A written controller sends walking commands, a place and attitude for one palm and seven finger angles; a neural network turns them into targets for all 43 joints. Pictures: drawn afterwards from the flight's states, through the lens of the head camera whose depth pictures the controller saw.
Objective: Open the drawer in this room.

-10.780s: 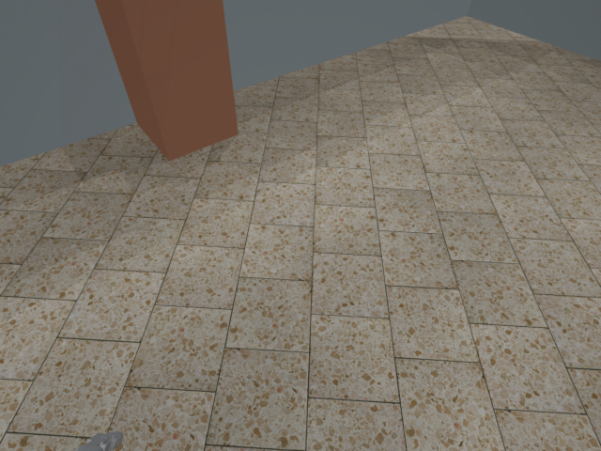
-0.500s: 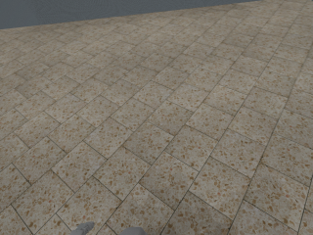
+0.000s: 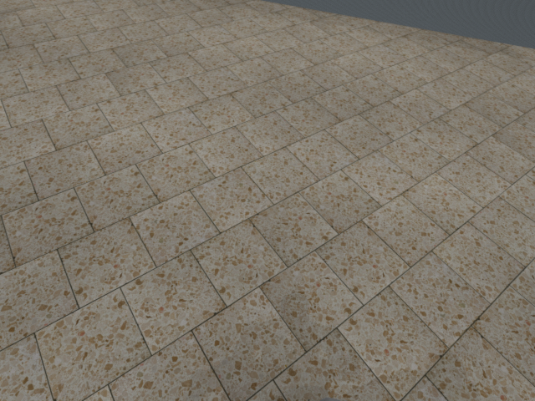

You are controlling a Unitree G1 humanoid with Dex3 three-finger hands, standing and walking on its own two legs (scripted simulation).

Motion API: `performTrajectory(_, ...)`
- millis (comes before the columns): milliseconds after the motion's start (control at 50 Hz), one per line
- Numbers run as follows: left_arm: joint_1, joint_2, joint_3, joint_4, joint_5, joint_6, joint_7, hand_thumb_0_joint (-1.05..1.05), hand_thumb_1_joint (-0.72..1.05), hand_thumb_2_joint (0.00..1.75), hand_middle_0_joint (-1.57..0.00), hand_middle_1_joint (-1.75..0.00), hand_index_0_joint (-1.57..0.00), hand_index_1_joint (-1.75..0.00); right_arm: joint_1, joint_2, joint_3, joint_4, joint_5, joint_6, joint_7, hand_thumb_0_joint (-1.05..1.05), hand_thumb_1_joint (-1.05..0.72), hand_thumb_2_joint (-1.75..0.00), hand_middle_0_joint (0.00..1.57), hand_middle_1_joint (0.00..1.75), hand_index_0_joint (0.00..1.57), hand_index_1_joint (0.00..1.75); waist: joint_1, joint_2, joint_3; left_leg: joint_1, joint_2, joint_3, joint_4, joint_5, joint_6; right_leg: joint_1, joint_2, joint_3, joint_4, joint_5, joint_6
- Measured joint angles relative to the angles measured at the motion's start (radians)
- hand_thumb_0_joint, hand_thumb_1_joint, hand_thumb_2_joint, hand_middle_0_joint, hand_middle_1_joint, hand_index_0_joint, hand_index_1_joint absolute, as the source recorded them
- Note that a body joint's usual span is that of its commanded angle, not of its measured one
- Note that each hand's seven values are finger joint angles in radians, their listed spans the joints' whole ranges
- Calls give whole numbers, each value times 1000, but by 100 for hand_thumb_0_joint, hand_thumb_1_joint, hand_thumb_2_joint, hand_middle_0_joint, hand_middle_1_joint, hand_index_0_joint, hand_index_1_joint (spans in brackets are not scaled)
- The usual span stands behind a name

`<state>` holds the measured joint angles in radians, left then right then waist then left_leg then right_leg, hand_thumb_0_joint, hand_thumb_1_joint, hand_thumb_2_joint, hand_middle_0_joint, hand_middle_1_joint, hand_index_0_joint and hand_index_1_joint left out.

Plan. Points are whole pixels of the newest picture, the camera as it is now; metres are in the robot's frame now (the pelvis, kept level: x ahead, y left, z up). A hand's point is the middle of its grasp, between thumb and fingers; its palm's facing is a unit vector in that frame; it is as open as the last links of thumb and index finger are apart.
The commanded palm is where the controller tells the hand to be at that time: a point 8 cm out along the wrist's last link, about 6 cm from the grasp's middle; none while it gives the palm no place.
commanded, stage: turn or walk to find it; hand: left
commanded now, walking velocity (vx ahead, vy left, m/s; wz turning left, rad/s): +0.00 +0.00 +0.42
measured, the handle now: out of the picture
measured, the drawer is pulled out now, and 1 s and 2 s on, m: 0.00 0.00 0.00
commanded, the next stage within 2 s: none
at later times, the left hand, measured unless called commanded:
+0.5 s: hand out of the picture +0.05 +0.16 -0.13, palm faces +0.20 -0.94 -0.29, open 7.3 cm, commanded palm none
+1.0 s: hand out of the picture -0.13 +0.19 -0.18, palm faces +0.46 -0.86 -0.24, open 7.4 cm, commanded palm none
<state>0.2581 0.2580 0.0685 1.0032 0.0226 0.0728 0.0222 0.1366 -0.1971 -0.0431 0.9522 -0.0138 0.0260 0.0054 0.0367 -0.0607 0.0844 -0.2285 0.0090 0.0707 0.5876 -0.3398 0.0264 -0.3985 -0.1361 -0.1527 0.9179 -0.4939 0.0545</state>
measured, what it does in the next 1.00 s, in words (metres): steps on the spot, turning left: right foot, then left foot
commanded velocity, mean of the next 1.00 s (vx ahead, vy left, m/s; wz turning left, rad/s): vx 0.00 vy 0.00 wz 0.42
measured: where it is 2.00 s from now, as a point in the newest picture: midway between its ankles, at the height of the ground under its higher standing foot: outside the picture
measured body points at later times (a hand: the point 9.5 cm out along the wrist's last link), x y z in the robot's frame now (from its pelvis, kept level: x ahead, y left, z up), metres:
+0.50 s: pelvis -0.02 -0.05 +0.01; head +0.02 -0.08 +0.45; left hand +0.03 +0.21 -0.11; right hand +0.05 -0.29 -0.16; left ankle -0.06 +0.09 -0.66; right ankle -0.01 -0.14 -0.73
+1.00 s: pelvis -0.06 -0.01 +0.00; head -0.04 +0.03 +0.45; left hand -0.15 +0.24 -0.16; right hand +0.15 -0.19 -0.12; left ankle -0.09 +0.07 -0.73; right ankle -0.03 -0.15 -0.67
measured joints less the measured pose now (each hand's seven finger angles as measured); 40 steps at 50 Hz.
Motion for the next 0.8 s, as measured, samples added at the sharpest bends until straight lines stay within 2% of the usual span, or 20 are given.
performTrajectory(80,-24,0,1,-1,-2,0,-10,1,91,90,-20,-30,-20,-30,7,9,12,-1,0,-1,-11,0,-90,-90,20,30,20,30,-6,21,-15,27,-7,-32,-77,51,9,-54,32,70,153,66,21)
performTrajectory(160,-52,-6,-4,-23,-4,-10,-10,1,91,90,-20,-30,-20,-30,17,12,14,2,1,-3,-11,0,-90,-90,20,30,20,30,-11,33,-20,37,-22,-53,-126,88,12,-53,38,106,146,99,36)
performTrajectory(240,-86,-17,-8,-45,-6,-11,-6,1,91,90,-20,-30,-20,-30,35,13,9,2,-3,1,-7,0,-90,-90,20,30,20,30,-30,45,-19,22,-33,-76,-132,104,6,-17,49,120,51,76,39)
performTrajectory(300,-111,-31,-13,-61,-9,-16,-4,1,91,90,-20,-30,-20,-30,50,6,1,5,-7,8,-6,0,-90,-90,20,30,20,30,-48,61,-14,-2,-37,-97,-115,107,-5,32,67,118,-72,59,32)
performTrajectory(360,-127,-45,-19,-78,-14,-33,-5,1,91,90,-20,-30,-20,-30,70,-5,-8,11,-6,16,-5,0,-90,-90,20,30,20,30,-62,78,-12,-41,-44,-121,-77,100,-25,108,88,107,-254,129,22)
performTrajectory(380,-128,-48,-22,-85,-13,-42,-5,1,91,90,-20,-30,-20,-30,79,-9,-12,13,-3,18,-4,0,-90,-90,20,30,20,30,-63,81,-14,-59,-49,-128,-52,91,-33,141,89,101,-335,182,13)
performTrajectory(400,-131,-60,-24,-86,-9,-52,-3,1,91,90,-20,-30,-20,-30,82,-19,-18,18,1,22,-4,0,-90,-90,20,30,20,30,-65,102,-8,-79,-42,-139,-8,71,-36,148,100,86,-347,194,-17)
performTrajectory(440,-124,-78,-34,-93,-3,-61,-1,1,91,90,-20,-30,-20,-30,91,-32,-29,26,3,38,-5,0,-90,-90,20,30,20,30,-71,118,-4,-143,-54,-144,169,-76,-43,149,94,59,-331,173,-67)
performTrajectory(460,-117,-85,-36,-96,-2,-63,0,1,91,90,-20,-30,-20,-30,95,-38,-34,30,1,45,-3,0,-90,-90,20,30,20,30,-71,118,-6,-176,-60,-139,273,-109,-46,155,85,49,-336,168,-80)
performTrajectory(520,-94,-101,-40,-93,-4,-60,2,1,91,90,-20,-30,-21,-30,101,-52,-44,42,-3,55,4,0,-90,-90,20,30,20,30,-70,118,-6,-245,-46,-119,509,-81,-61,182,69,21,-378,182,-88)
performTrajectory(580,-76,-109,-42,-83,-3,-62,3,1,91,90,-20,-30,-21,-30,106,-59,-48,49,-4,54,9,0,-90,-90,20,30,19,30,-74,115,-4,-265,-13,-112,592,-30,-82,201,59,-12,-407,196,-89)
performTrajectory(660,-53,-107,-38,-73,1,-68,6,1,91,90,-20,-30,-21,-30,100,-57,-43,59,-2,59,9,0,-91,-90,20,30,19,30,-63,98,2,-234,20,-99,539,-42,-101,210,42,-51,-412,195,-89)
performTrajectory(800,-19,-69,-27,-50,11,-62,0,1,91,90,-20,-30,-21,-30,31,-42,-22,47,7,50,6,0,-91,-90,19,30,19,30,-21,58,21,-115,32,-30,238,-109,-92,190,4,-105,-360,174,-68)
